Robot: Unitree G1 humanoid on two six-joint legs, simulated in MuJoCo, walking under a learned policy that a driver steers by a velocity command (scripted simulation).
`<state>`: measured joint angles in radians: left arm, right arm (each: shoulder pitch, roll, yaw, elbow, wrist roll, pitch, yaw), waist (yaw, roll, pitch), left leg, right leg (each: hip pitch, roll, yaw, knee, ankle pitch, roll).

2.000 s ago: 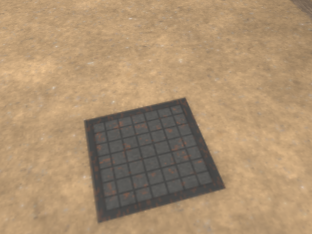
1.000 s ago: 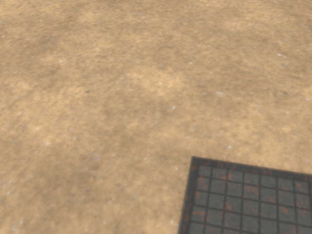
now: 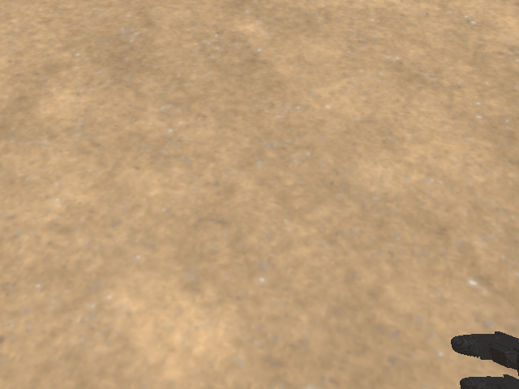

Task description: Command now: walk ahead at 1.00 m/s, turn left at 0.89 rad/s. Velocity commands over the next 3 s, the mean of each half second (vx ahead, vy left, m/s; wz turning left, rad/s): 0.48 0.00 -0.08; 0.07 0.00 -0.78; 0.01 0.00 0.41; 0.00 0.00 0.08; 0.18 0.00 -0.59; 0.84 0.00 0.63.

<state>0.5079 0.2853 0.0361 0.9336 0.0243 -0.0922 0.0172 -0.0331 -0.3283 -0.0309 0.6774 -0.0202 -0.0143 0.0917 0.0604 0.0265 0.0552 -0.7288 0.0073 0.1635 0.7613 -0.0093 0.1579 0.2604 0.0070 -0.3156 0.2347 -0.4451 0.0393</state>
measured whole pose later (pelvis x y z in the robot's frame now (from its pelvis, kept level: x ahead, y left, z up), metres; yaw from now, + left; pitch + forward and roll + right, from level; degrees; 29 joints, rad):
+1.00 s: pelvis +0.53 +0.05 +0.02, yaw -28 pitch +1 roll +1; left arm 0.15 0.34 0.09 0.54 -0.01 0.06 0.03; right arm 0.12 -0.30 -0.08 0.74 -0.02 -0.03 -0.01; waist 0.00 -0.04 0.04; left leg -0.33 -0.07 -0.12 0.49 -0.16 0.00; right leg -0.43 0.22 0.29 0.83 -0.46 0.00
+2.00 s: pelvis +0.57 +0.09 +0.03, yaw -12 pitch +1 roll +0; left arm 0.28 0.32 0.09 0.74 -0.02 0.08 0.04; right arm 0.07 -0.22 -0.04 0.65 -0.03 0.02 -0.05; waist 0.04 -0.02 0.05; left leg -0.24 0.05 0.18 0.44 -0.23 0.03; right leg -0.52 -0.07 -0.03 1.10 -0.40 0.12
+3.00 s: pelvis +0.98 -0.02 +0.01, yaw -7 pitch +1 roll +0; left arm 0.20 0.24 -0.01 0.70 0.06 -0.09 -0.02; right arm 0.36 -0.33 -0.08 0.81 -0.01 -0.02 0.02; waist -0.02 -0.01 0.03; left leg -0.29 -0.18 -0.01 0.57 -0.30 0.16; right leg -0.46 -0.10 0.07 1.31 -0.29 0.00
